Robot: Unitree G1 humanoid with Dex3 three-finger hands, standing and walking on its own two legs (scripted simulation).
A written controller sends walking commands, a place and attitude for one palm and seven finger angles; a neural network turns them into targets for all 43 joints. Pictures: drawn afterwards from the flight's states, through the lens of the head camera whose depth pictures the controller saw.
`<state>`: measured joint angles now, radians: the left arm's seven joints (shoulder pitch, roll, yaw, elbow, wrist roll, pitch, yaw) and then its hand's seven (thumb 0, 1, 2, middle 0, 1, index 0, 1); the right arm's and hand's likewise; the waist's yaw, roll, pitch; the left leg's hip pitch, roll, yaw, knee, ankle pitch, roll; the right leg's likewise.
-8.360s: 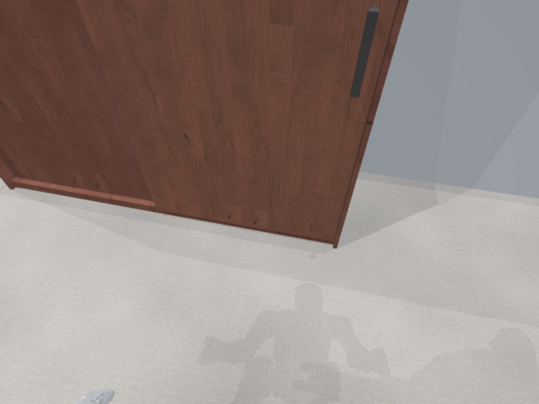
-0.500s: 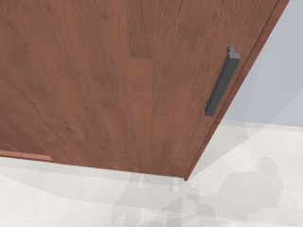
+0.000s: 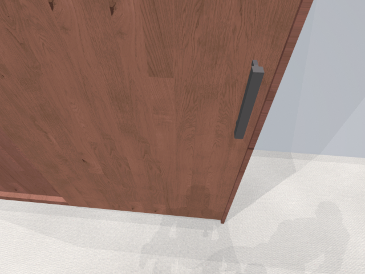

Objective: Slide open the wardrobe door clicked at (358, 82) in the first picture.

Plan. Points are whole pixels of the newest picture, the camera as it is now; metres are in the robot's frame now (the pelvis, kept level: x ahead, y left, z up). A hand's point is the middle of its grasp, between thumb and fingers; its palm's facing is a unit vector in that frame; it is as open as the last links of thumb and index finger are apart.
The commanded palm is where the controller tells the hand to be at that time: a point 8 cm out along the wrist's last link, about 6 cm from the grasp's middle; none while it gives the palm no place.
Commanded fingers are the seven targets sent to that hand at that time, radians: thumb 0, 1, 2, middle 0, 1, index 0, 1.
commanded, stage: come to a stop and stand still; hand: right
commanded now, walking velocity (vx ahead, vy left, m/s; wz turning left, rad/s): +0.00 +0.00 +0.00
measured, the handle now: (246, 102) +0.49 -0.13 +0.12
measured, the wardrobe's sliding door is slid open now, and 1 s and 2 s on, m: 0.00 0.00 0.00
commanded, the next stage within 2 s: look again from close up in 0.54 s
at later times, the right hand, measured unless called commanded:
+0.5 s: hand out of the picture -0.04 -0.16 -0.18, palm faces +0.06 +0.98 -0.18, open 7.3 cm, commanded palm none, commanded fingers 0.00 -0.90 -0.90 0.20 0.30 0.20 0.30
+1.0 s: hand out of the picture -0.04 -0.15 -0.18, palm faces +0.07 +0.98 -0.17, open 7.3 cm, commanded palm none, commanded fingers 0.00 -0.90 -0.90 0.20 0.30 0.20 0.30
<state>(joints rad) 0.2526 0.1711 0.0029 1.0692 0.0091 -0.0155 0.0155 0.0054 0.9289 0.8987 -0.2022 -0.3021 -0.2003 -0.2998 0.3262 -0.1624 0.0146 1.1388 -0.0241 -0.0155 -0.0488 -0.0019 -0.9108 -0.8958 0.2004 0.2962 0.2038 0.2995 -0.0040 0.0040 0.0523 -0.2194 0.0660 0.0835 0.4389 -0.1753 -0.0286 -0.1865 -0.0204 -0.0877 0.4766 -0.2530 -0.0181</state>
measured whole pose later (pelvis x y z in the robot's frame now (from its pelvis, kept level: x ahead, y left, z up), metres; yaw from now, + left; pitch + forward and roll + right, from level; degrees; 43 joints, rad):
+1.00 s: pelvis -0.02 +0.00 +0.00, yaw -1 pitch -2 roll +0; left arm 0.33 0.11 0.00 1.08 0.01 0.00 0.02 0.00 0.92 0.90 -0.20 -0.30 -0.20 -0.30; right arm 0.34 -0.12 -0.01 1.07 -0.02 -0.01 -0.04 0.00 -0.91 -0.90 0.20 0.30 0.20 0.30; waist 0.00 0.01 0.02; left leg -0.27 0.06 0.05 0.47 -0.16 -0.02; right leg -0.24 0.00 -0.07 0.48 -0.21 -0.02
